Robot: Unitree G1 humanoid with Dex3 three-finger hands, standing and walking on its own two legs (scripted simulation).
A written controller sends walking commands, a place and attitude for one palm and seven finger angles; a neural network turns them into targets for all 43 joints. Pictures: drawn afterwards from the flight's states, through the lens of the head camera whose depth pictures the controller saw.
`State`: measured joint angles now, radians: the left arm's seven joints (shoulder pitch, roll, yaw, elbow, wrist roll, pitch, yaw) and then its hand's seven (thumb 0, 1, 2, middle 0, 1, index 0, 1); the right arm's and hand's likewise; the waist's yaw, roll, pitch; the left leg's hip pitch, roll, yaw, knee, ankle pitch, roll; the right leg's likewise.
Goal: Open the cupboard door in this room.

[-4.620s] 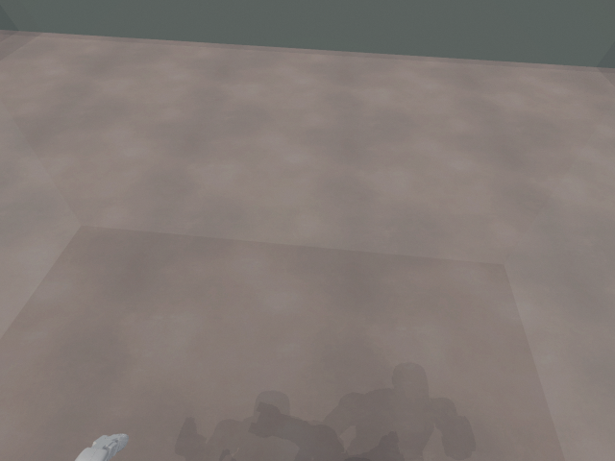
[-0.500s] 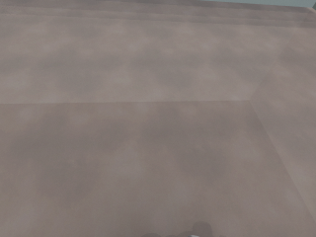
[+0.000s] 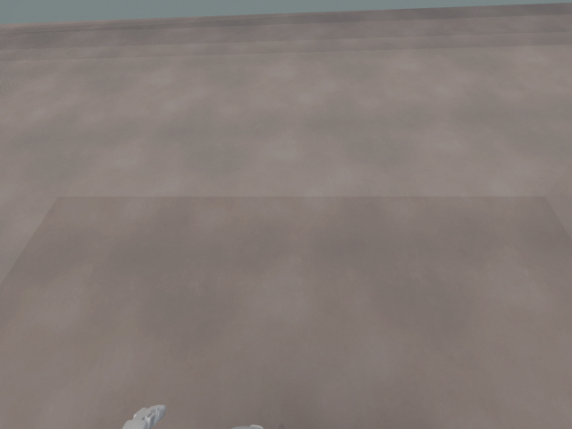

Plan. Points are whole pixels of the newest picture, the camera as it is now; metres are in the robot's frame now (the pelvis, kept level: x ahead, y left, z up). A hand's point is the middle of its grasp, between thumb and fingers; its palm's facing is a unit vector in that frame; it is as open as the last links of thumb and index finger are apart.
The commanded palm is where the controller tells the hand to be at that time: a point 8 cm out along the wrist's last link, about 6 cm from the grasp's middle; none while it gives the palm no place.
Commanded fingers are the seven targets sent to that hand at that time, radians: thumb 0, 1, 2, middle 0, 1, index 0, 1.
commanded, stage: turn or walk to find it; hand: left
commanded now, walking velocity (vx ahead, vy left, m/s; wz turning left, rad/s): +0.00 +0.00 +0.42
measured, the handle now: out of the picture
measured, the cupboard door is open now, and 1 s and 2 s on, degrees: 0 0 0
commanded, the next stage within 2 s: none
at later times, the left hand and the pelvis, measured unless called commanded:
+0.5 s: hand out of the picture -0.07 +0.25 -0.18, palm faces +0.29 -0.93 -0.23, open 7.4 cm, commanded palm none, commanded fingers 0.00 0.90 0.90 -0.20 -0.30 -0.20 -0.30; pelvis -0.04 +0.04 +0.00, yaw +13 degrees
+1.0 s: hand out of the picture -0.03 +0.22 -0.14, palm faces +0.41 -0.87 -0.28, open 7.4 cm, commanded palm none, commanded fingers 0.00 0.90 0.90 -0.20 -0.30 -0.20 -0.30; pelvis -0.06 +0.00 +0.00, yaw +25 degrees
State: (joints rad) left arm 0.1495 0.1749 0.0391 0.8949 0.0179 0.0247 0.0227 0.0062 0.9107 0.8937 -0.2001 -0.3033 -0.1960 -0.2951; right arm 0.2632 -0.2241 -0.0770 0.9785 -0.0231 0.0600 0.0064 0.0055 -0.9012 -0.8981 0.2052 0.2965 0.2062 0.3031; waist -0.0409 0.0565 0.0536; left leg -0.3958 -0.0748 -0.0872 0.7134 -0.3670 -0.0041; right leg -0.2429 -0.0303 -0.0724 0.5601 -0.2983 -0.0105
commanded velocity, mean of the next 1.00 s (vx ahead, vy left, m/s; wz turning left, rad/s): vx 0.00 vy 0.00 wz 0.42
